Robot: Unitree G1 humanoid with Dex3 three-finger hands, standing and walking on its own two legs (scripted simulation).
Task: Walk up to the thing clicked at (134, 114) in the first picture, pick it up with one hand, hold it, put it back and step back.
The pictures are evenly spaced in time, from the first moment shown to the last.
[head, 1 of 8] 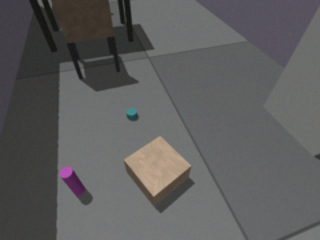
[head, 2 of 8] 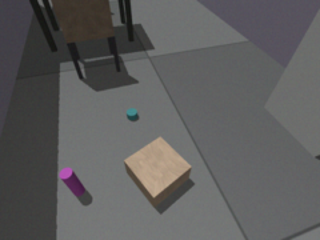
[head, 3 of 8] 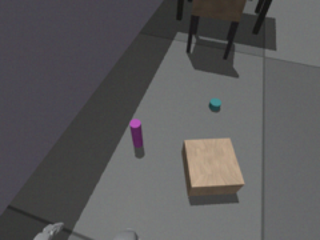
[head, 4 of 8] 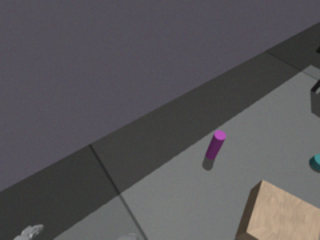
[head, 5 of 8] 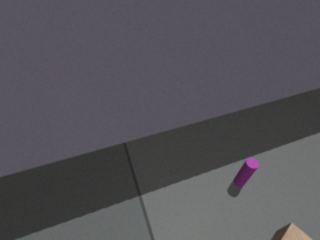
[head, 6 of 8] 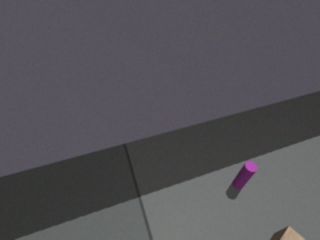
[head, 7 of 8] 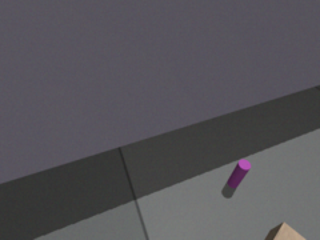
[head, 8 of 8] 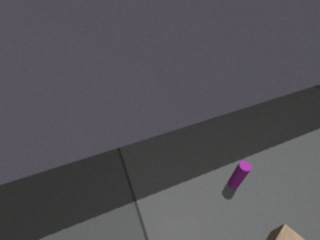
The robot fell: no
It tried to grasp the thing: no
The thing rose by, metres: 0.00
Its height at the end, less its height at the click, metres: +0.00
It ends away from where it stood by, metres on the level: 0.00
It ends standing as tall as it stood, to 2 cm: yes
